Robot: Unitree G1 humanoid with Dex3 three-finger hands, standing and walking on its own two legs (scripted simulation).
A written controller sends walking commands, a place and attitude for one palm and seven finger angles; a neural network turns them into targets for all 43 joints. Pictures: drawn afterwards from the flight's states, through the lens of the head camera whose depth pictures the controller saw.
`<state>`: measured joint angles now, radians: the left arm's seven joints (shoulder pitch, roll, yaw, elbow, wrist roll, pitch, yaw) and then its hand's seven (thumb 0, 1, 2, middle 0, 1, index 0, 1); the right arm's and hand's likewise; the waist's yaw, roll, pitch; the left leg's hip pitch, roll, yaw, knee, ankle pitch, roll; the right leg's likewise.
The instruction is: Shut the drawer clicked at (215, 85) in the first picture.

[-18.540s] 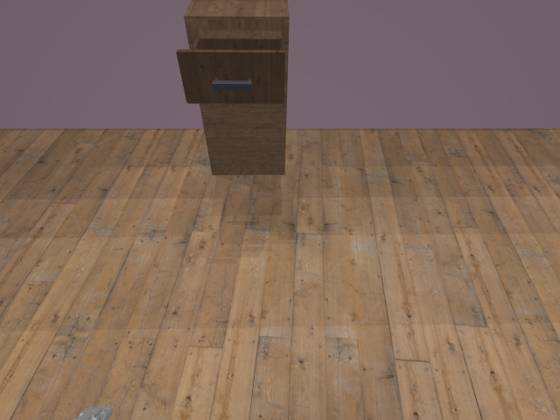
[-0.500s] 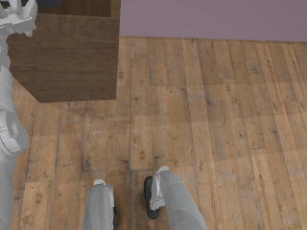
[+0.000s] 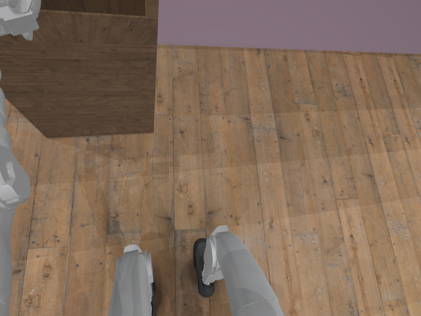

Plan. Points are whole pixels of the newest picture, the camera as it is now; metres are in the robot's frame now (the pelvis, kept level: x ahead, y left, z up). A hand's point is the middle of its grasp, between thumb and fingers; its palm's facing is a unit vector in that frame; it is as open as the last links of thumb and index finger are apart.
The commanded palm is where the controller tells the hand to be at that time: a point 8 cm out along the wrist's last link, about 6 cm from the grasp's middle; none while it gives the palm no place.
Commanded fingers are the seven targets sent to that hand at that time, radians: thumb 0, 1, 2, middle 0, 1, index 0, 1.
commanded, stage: pull the fist back off the drawer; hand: left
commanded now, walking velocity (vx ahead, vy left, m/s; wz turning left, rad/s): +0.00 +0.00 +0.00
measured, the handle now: out of the picture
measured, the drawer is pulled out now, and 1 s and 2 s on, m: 0.00 0.00 0.00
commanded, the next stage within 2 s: draw the hand back to the body in 0.36 s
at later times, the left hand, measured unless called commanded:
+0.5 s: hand (38, 17) +0.58 +0.19 +0.06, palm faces +0.01 -1.00 -0.04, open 2.8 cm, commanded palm +0.55 +0.23 +0.08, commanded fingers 0.00 0.90 0.90 -1.40 -1.60 -1.40 -1.60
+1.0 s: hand out of the picture +0.42 +0.21 +0.17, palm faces -0.01 -1.00 -0.09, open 3.2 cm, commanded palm +0.39 +0.26 +0.19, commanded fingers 0.00 0.90 0.90 -1.40 -1.60 -1.40 -1.60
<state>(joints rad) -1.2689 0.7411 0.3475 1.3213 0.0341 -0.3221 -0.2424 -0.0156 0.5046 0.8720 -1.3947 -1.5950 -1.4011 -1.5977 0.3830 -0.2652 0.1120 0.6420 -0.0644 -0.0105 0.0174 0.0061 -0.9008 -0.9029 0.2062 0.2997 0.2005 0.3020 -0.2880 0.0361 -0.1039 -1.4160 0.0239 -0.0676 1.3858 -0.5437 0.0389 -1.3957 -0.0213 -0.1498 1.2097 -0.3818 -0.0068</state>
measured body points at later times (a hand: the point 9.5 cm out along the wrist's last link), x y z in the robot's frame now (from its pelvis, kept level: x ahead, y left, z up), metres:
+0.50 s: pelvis +0.04 +0.00 +0.02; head +0.22 +0.03 +0.43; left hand +0.58 +0.25 +0.07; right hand +0.05 -0.26 -0.08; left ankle +0.03 +0.09 -0.60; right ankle +0.09 -0.13 -0.60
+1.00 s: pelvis +0.08 +0.01 +0.10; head +0.14 +0.02 +0.55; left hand +0.42 +0.26 +0.18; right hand +0.24 -0.25 +0.01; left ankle +0.03 +0.09 -0.60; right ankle +0.09 -0.13 -0.60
